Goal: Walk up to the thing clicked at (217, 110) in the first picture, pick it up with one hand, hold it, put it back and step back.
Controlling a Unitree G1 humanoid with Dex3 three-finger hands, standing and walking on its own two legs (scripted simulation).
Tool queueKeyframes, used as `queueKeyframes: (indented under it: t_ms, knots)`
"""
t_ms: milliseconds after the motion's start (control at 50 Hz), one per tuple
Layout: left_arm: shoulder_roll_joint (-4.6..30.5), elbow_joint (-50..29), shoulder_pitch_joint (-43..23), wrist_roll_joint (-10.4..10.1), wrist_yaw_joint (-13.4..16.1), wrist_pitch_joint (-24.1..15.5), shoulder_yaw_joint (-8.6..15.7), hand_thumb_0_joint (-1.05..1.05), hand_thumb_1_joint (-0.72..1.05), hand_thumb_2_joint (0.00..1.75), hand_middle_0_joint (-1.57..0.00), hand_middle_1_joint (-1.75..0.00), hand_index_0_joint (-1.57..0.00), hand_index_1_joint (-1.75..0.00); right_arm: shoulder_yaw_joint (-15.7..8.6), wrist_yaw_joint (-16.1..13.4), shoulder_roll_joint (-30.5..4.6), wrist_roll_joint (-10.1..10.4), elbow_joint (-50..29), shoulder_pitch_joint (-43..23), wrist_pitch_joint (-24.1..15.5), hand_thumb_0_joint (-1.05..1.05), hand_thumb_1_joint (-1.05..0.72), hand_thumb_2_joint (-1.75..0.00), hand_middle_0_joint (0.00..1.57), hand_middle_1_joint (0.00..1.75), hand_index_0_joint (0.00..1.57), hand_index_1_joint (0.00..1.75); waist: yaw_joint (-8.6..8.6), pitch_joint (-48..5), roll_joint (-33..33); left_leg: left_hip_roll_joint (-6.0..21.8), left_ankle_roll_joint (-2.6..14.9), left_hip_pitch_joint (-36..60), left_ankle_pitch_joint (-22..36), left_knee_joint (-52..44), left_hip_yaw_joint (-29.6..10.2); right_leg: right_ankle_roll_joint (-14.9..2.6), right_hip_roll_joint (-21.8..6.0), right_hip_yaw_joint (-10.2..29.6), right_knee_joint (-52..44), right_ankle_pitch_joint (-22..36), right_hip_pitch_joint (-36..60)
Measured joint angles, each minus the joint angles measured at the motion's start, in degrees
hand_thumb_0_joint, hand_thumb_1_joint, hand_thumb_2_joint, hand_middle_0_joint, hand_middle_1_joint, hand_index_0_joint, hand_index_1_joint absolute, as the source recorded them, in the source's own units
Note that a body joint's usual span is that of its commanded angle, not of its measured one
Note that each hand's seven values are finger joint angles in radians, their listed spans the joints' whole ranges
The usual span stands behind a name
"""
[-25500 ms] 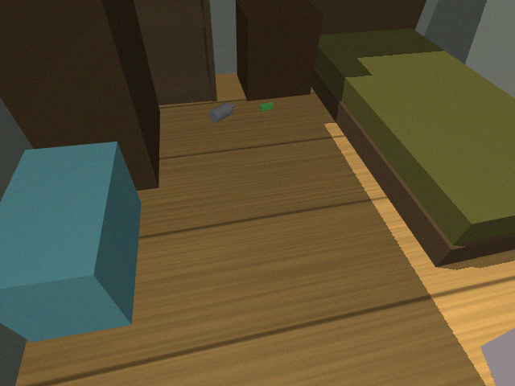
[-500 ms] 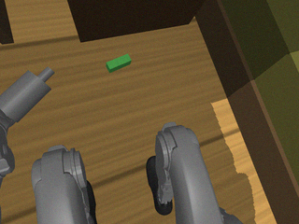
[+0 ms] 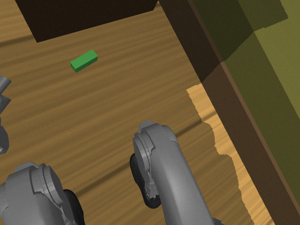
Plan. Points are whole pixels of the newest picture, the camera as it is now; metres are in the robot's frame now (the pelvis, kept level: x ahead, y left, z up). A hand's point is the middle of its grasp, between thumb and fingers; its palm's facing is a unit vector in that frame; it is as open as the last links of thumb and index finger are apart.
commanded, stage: approach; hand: left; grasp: from above
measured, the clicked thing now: out of the picture +0.50 +0.30 -0.28
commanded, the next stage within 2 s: rest palm in 0.12 s
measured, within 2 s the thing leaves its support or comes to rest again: neither
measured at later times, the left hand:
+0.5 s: hand out of the picture +0.46 +0.31 -0.21, palm faces -0.28 -0.35 -0.89, open 14.3 cm
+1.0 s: hand out of the picture +0.46 +0.31 -0.25, palm faces -0.28 -0.36 -0.89, open 14.4 cm
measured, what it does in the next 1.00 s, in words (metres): stands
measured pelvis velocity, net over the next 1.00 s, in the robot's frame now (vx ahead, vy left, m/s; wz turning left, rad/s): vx -0.01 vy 0.01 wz -0.04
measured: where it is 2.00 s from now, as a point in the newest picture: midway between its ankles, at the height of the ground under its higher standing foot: (115, 209)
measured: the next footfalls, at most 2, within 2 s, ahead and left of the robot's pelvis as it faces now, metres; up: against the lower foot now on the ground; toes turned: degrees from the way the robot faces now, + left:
none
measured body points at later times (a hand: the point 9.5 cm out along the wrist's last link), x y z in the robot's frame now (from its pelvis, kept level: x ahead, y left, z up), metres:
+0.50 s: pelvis +0.00 +0.00 -0.01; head +0.27 +0.08 +0.34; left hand +0.47 +0.32 -0.16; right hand +0.01 -0.26 -0.08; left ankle +0.06 +0.13 -0.29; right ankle +0.11 -0.13 -0.29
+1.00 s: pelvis -0.01 +0.01 -0.01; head +0.29 +0.10 +0.32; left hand +0.47 +0.32 -0.19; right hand -0.03 -0.24 -0.06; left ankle +0.06 +0.13 -0.29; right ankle +0.11 -0.13 -0.29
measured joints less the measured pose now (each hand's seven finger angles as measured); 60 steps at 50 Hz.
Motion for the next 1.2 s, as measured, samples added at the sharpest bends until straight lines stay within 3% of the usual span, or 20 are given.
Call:
queueKeyframes:
  t_ms: [140, 260, 360, 420, 520, 620, 960, 1200]
  knots:
    - [1.0, 1.9, 4.8, -2.8, -1.7, -0.3, 0.2, 0.00, -0.56, 0.95, -0.10, -1.07, -0.11, -1.06, 0.5, -0.6, 0.6, 0.5, 0.0, 0.5, -0.4, 0.00, -0.92, -0.90, 0.20, 0.30, 0.20, 0.30, 1.42, 0.2, -0.1, 0.0, 0.08, 0.6, 0.9, -0.6, 0.3, -0.15, 0.0, 0.2, -0.4, 0.7, 0.6]
    - [2.1, 3.2, 6.4, -4.6, 0.5, -2.7, 1.1, 0.00, -0.55, 0.95, -0.10, -1.07, -0.11, -1.05, 0.6, -0.6, 1.0, -1.1, 0.9, -0.3, -3.5, 0.00, -0.91, -0.90, 0.20, 0.30, 0.20, 0.30, 2.85, 1.9, -2.7, -0.7, -0.33, 0.6, 1.9, -0.1, 0.2, -0.50, -0.5, 0.2, 0.4, 1.3, 0.8]
    - [2.3, 3.7, 4.8, -4.8, 2.5, -3.7, 0.0, -0.01, -0.56, 0.96, -0.11, -1.04, -0.11, -1.04, 0.5, -0.2, 0.9, -2.1, 2.5, -2.1, -5.6, 0.00, -0.92, -0.90, 0.20, 0.30, 0.20, 0.30, 3.28, 2.7, -4.3, -1.1, -0.49, 0.4, 2.0, 0.7, -0.2, -0.62, -0.7, -0.1, 1.0, 1.1, 0.9]
    - [2.6, 5.0, 3.4, -4.1, 3.1, -4.1, -0.7, -0.01, -0.57, 0.97, -0.11, -1.02, -0.10, -1.03, 0.7, 0.3, 0.5, -2.4, 2.9, -3.3, -6.4, 0.00, -0.92, -0.91, 0.19, 0.30, 0.20, 0.30, 2.71, 2.9, -4.6, -1.3, -0.44, 0.3, 1.6, 1.2, -0.6, -0.50, -0.8, -0.4, 1.3, 0.6, 1.2]
    - [3.7, 6.5, 2.1, -2.2, 4.0, -4.5, -0.1, -0.01, -0.58, 1.00, -0.11, -1.00, -0.09, -1.01, 1.5, 0.9, -0.2, -2.3, 1.8, -4.2, -6.7, 0.00, -0.92, -0.91, 0.19, 0.30, 0.20, 0.30, 1.31, 3.4, -4.4, -1.2, -0.20, 0.4, 0.6, 1.9, -1.3, -0.20, -0.6, -1.0, 1.2, 0.0, 1.7]
    - [5.0, 7.3, 2.0, -1.6, 4.7, -4.6, 0.9, 0.00, -0.59, 1.00, -0.11, -0.99, -0.09, -1.01, 2.7, 1.5, -0.6, -2.3, 0.4, -4.1, -6.8, 0.00, -0.92, -0.91, 0.19, 0.30, 0.20, 0.30, 0.03, 4.4, -4.4, -0.9, 0.02, 0.8, 0.0, 2.1, -1.7, 0.15, -0.3, -1.4, 0.9, -0.2, 2.2]
    - [10.7, 8.5, 1.9, -2.2, 5.7, -6.6, 0.7, 0.00, -0.58, 0.99, -0.11, -0.99, -0.09, -1.01, 5.8, 2.0, -0.6, -3.1, -0.7, -2.3, -7.4, 0.00, -0.92, -0.91, 0.19, 0.30, 0.20, 0.30, -1.63, 8.3, -7.3, -0.8, 0.37, 1.0, 0.4, 2.8, -3.1, 0.44, 0.2, -2.5, 0.2, 0.8, 3.3]
    - [12.1, 8.9, 0.7, -2.8, 7.2, -5.3, 0.8, 0.00, -0.56, 0.97, -0.11, -1.01, -0.10, -1.01, 7.0, 3.0, -1.0, -3.2, -2.1, -2.3, -7.6, 0.00, -0.92, -0.91, 0.19, 0.30, 0.20, 0.30, -2.85, 9.0, -7.5, -0.7, 0.71, 1.4, -0.1, 2.7, -3.9, 0.73, 0.4, -3.3, -0.8, 0.5, 4.4]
